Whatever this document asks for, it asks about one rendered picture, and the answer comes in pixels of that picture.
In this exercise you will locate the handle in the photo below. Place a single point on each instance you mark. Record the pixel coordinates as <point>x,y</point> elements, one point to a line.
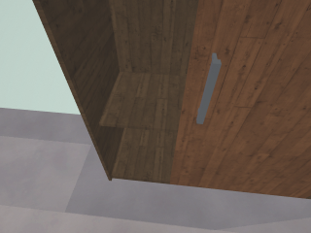
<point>209,88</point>

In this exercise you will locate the wardrobe door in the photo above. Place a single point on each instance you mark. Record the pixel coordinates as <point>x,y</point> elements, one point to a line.
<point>256,135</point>

